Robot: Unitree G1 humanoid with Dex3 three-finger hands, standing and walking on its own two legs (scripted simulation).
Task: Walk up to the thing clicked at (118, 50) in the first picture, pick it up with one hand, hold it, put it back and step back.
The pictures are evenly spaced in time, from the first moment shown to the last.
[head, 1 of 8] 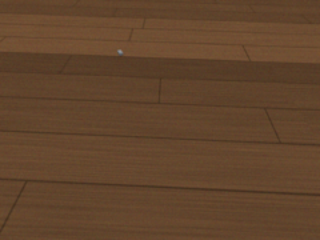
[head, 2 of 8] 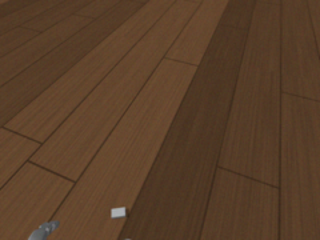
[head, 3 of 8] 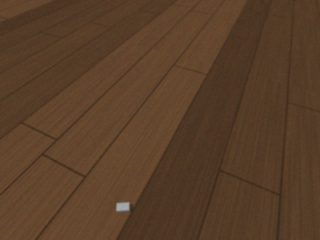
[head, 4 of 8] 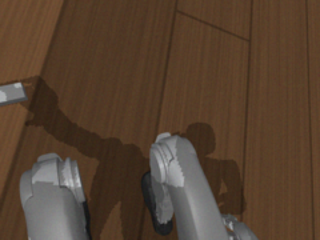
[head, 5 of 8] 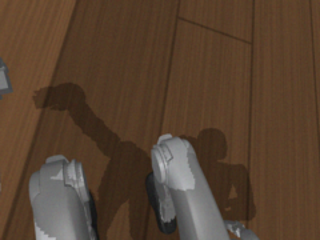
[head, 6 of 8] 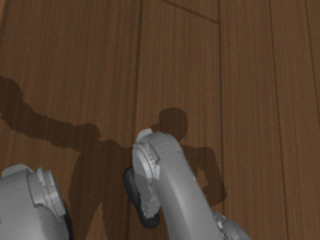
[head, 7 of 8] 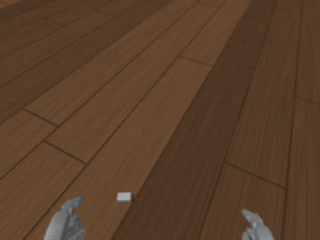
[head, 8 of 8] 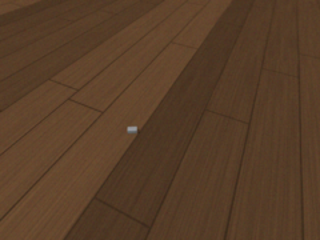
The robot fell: no
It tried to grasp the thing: yes
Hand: left
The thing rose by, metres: 0.69
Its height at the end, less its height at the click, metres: +0.00
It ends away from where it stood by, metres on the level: 0.01
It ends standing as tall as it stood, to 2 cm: yes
